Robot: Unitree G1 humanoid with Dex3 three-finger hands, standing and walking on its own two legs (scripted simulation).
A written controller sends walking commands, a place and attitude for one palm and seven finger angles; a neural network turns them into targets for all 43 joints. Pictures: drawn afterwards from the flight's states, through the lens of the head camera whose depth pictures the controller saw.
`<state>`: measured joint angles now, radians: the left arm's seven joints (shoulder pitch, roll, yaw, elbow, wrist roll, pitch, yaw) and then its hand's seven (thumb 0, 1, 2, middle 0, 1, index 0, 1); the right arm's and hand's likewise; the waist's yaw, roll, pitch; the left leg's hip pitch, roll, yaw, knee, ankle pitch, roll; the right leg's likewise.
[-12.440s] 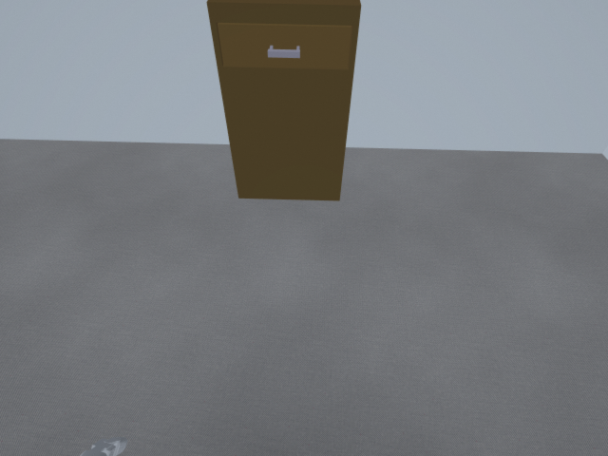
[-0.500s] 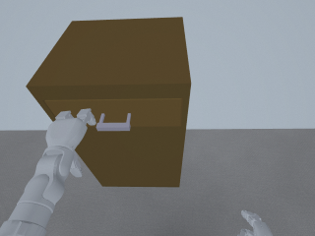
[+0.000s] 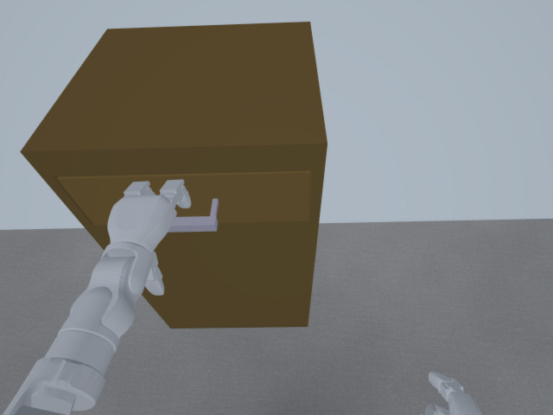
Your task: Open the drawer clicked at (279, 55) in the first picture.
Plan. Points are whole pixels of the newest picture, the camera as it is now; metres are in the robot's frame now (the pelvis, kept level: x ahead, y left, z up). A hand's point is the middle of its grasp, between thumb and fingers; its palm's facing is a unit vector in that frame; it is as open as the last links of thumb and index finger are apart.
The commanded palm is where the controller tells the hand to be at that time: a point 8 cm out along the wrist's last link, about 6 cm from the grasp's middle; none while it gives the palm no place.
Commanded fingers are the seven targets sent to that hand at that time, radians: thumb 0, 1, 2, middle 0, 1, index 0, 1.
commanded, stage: move the hooked fingers above the handle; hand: left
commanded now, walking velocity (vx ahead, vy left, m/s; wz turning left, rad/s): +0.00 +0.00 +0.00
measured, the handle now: (188, 214) +0.45 +0.21 -0.02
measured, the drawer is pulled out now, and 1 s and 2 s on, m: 0.00 0.00 0.00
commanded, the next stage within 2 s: none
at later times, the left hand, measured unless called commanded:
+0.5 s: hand (188, 216) +0.41 +0.19 +0.03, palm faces +0.02 -0.07 -1.00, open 13.8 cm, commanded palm +0.39 +0.20 +0.09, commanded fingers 0.00 -0.50 0.30 -0.30 -1.20 -0.30 -1.20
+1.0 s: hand (174, 214) +0.41 +0.21 +0.03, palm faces -0.03 -0.02 -1.00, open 13.7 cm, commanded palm +0.39 +0.21 +0.09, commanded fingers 0.00 -0.50 0.30 -0.30 -1.20 -0.30 -1.20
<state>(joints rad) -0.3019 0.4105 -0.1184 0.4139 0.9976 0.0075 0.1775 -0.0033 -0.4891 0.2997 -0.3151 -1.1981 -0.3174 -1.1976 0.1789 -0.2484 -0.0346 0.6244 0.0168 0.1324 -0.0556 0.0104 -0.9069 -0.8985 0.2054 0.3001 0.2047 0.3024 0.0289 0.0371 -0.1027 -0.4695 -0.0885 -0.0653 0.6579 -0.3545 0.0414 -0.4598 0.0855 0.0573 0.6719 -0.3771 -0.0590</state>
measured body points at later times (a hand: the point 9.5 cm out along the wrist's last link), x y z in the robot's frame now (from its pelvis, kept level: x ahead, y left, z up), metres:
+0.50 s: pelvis -0.01 +0.02 -0.01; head +0.04 +0.01 +0.44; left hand +0.41 +0.19 +0.08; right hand +0.07 -0.25 -0.14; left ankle -0.02 +0.10 -0.72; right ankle -0.03 -0.09 -0.72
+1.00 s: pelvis -0.03 +0.00 +0.00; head +0.02 -0.01 +0.45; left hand +0.41 +0.21 +0.09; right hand +0.05 -0.27 -0.13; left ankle -0.02 +0.10 -0.72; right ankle -0.03 -0.09 -0.72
